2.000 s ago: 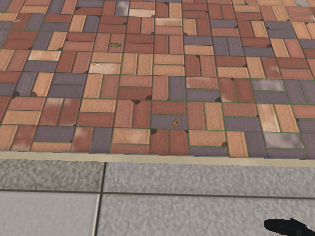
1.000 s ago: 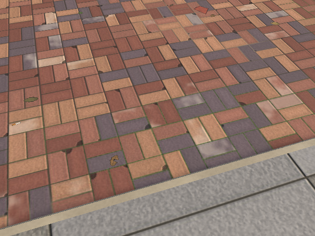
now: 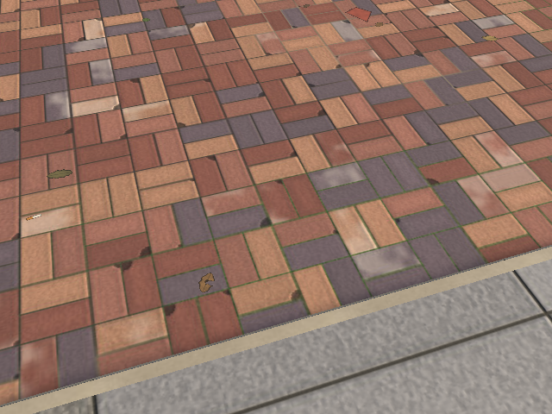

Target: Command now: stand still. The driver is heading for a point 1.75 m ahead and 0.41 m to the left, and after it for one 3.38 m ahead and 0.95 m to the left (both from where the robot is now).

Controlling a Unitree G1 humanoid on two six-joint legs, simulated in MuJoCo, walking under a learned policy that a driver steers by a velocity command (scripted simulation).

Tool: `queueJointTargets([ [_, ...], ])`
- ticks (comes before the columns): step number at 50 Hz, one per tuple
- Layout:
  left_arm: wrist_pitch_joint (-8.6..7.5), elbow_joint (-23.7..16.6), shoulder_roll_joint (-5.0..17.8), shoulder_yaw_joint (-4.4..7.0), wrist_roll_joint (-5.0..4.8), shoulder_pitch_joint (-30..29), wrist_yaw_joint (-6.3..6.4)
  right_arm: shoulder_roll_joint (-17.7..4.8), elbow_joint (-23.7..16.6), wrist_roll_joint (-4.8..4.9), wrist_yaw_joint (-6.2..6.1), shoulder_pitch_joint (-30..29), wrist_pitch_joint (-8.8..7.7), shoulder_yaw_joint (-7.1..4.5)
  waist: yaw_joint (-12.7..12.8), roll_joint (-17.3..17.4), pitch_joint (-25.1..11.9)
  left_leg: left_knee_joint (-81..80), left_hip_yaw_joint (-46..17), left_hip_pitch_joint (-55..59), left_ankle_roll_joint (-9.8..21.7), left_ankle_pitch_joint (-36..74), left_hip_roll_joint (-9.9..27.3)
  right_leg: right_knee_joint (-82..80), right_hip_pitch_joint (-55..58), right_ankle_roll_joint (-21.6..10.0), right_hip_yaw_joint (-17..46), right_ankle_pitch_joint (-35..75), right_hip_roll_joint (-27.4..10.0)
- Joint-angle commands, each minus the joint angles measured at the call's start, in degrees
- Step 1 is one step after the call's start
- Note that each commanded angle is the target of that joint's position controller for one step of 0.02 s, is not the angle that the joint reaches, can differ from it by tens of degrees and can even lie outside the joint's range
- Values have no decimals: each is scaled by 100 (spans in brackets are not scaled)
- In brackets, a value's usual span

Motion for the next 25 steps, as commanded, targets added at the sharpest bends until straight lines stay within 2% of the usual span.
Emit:
queueJointTargets([
  [1, -14, -15, 399, 51, 0, 406, 16, -401, -14, 0, -15, 485, -20, -58, -1, 29, 351, -511, -582, -461, 121, 542, 639, -290, 81, -154, 504, 570, -529],
  [9, -12, 5, 356, 48, 0, 465, 24, -363, 5, 1, -21, 533, -29, -60, 0, 29, 368, -512, -586, -436, 130, 617, 637, -263, 89, -139, 487, 601, -536],
  [10, -8, 19, 323, 39, 7, 506, 22, -349, 21, -6, -19, 586, -27, -58, -11, 48, 254, -589, -592, -394, 144, 153, 600, -275, 126, -145, 451, 246, -479],
  [12, 16, -54, 386, 82, 31, 460, 7, -584, 6, -13, -12, 647, 22, -164, -55, 276, 384, -710, -763, -500, 303, -1409, 548, 125, -171, -216, 193, -919, -162],
  [13, 27, -129, 385, 103, 69, 403, -20, -715, -12, -16, -1, 716, 61, -227, -112, 501, 544, -861, -1064, -556, 474, -2373, 678, 505, -563, -260, 9, -1578, 29],
  [15, 2, -396, 220, 87, 190, 74, -102, -884, 35, -18, 13, 1079, 103, -332, -308, 859, 1018, -1436, -2047, -508, 928, -3608, 1425, 1463, -1501, -276, -377, -1727, 150],
  [16, -51, -535, 196, 85, 227, -92, -138, -877, 38, -29, 17, 1114, 93, -359, -338, 877, 1206, -1622, -2384, -618, 1118, -3561, 1750, 1900, -1719, -290, -401, -1473, -60],
  [18, -175, -742, 302, 137, 194, -263, -204, -892, -14, -103, 44, 1058, 11, -398, -294, 675, 1192, -1688, -2457, -381, 1249, -2847, 1902, 2355, -2135, -322, -267, -1542, -272],
  [21, -339, -892, 332, 200, 101, -201, -284, -914, -112, -77, 76, 811, -121, -436, -108, 578, 969, -1363, -1812, -361, 1090, -1856, 1621, 1664, -1606, -357, -375, -1325, -253],
  [22, -368, -853, 277, 212, 67, 28, -294, -926, -157, -41, 82, 656, -145, -445, 53, 566, 885, -1181, -1525, -649, 1005, -1667, 1460, 1192, -981, -375, -509, -1005, -149],
  [23, -387, -697, 209, 231, 37, 515, -292, -923, -210, 4, 90, 467, -159, -451, 298, 483, 799, -860, -1217, -1179, 908, -1572, 1251, 656, -22, -385, -689, -594, 39],
  [24, -398, -480, 273, 293, 31, 1118, -265, -852, -252, -9, 99, 414, -188, -435, 513, 261, 637, -309, -944, -1722, 800, -1387, 994, 364, 990, -377, -657, -579, 180],
  [25, -444, -346, 606, 403, 100, 1786, -205, -591, -365, -41, 136, 275, -258, -353, 811, -589, 427, 1146, -290, -2335, 591, -965, 506, -353, 1818, -474, 528, -1304, -634],
])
